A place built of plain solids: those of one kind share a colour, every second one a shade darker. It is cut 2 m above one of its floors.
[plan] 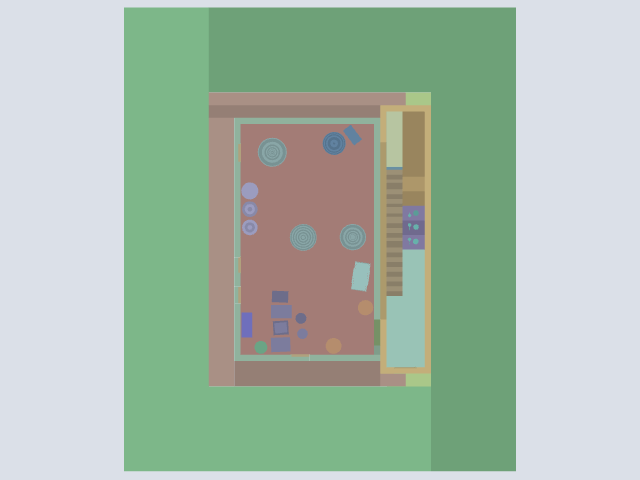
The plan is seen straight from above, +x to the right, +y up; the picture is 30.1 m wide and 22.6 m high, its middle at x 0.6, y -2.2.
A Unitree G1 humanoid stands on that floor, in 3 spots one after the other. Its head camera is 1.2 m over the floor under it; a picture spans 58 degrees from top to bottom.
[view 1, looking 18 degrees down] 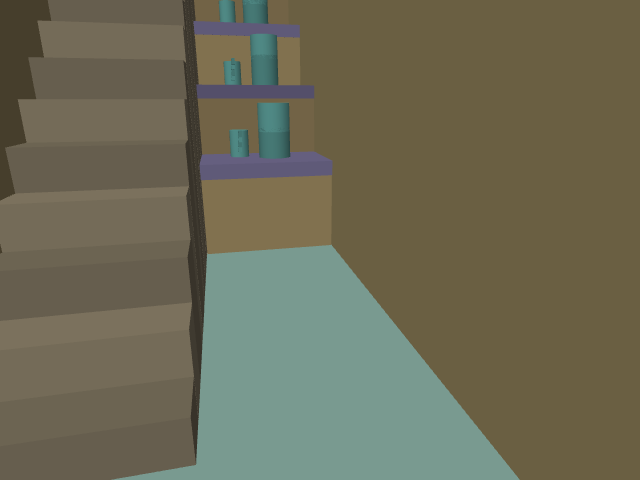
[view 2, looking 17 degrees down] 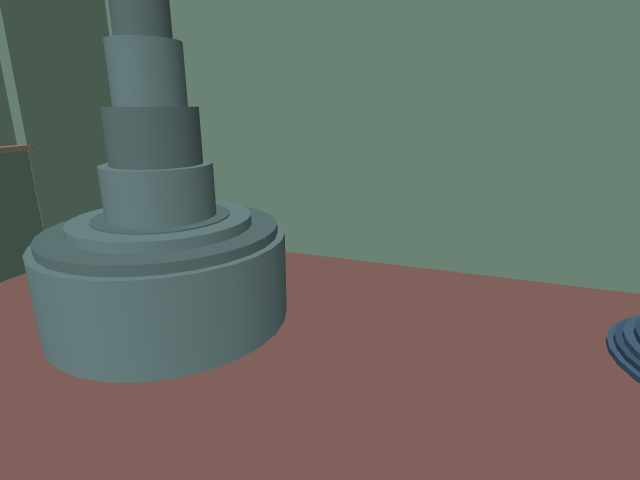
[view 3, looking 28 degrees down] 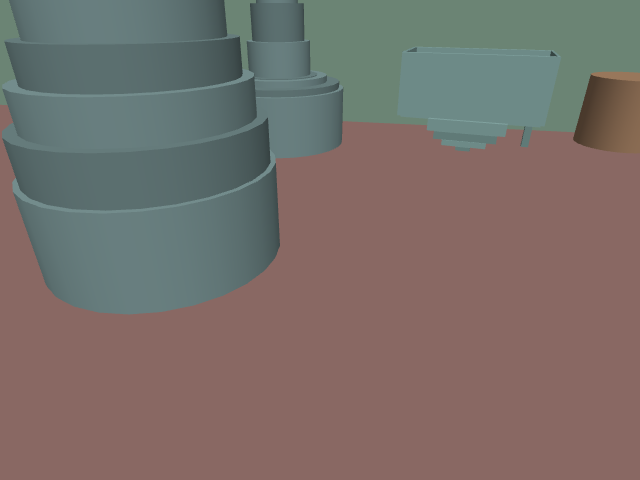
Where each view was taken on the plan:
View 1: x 4.63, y -6.08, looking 77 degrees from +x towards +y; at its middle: wall_terr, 3.71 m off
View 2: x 0.00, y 0.00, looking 110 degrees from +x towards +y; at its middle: wall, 3.63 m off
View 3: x -2.14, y -3.38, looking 12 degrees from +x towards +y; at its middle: floor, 2.56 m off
